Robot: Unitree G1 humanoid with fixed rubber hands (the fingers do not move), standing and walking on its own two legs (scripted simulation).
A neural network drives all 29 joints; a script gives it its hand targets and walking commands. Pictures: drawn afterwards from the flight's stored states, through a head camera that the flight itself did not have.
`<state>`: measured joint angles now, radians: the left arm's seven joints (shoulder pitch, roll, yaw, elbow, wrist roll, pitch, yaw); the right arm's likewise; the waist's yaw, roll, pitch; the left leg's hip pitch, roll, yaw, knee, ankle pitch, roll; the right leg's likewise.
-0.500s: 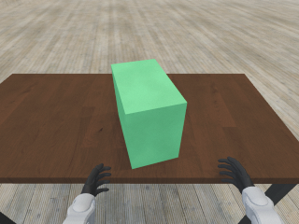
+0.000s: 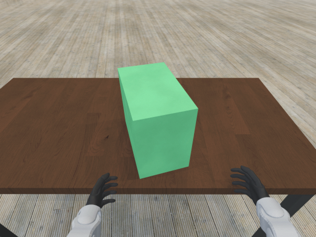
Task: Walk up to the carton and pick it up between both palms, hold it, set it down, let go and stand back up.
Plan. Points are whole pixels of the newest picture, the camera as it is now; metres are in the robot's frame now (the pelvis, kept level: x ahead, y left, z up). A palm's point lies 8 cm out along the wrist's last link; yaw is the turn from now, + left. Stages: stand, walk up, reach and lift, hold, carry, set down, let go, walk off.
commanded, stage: set down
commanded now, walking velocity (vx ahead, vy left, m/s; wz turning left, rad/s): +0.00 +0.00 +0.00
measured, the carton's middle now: (152, 116) +0.50 +0.06 +0.06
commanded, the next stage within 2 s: none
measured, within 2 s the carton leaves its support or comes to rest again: neither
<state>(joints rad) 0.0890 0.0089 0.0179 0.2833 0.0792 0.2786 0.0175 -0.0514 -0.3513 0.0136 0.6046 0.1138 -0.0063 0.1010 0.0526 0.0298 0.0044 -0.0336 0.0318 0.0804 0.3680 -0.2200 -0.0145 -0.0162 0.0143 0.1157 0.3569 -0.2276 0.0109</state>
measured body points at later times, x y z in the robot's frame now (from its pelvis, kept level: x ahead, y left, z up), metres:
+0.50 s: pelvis +0.00 +0.00 +0.00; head -0.04 -0.01 +0.45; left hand +0.23 +0.18 -0.01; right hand +0.27 -0.24 +0.00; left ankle +0.00 +0.12 -0.75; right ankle -0.01 -0.14 -0.75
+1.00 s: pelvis +0.00 +0.00 +0.00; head -0.04 -0.01 +0.45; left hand +0.23 +0.18 -0.01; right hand +0.27 -0.24 +0.00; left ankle +0.00 +0.12 -0.75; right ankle -0.01 -0.14 -0.75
